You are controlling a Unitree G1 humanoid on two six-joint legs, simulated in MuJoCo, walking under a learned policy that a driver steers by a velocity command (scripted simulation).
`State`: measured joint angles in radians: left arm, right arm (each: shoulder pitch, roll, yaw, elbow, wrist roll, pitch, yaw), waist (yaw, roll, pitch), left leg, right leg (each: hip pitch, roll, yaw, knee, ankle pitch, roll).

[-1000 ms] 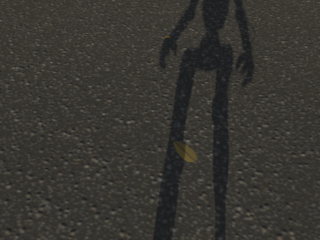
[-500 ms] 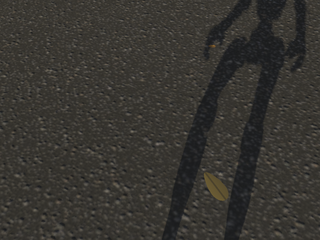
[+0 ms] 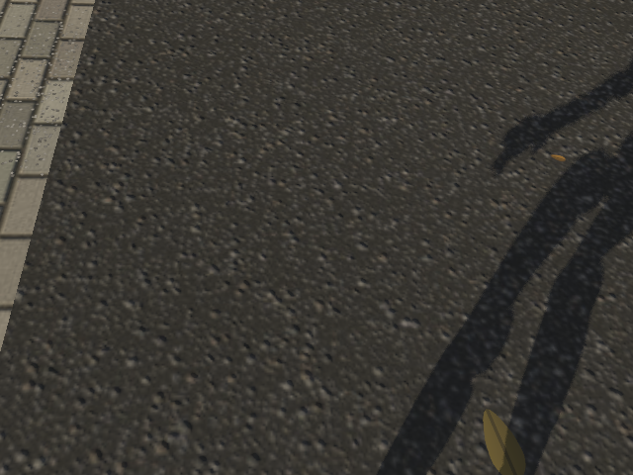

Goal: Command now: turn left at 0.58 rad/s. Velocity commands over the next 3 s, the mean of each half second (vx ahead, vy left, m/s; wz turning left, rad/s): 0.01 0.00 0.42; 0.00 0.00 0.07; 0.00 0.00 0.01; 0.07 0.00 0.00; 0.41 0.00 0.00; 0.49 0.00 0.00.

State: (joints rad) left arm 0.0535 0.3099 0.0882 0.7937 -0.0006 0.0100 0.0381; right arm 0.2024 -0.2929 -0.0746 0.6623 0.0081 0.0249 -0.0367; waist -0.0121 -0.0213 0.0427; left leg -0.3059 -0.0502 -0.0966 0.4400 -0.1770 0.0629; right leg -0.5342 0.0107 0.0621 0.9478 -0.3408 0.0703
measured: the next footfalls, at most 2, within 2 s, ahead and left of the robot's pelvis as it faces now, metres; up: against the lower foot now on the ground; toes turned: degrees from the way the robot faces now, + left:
right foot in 0.24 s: +0.07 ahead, -0.15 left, +0.00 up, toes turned +13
left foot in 0.56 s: +0.00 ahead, +0.11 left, +0.00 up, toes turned +9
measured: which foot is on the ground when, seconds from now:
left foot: down 0.00-0.24, up 0.26-0.54, down 0.56-1.00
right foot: up 0.00-0.22, down 0.24-1.00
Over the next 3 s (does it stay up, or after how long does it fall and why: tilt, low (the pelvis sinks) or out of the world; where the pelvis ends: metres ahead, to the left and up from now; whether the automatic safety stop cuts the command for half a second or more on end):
stays up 0.52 0.08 -0.01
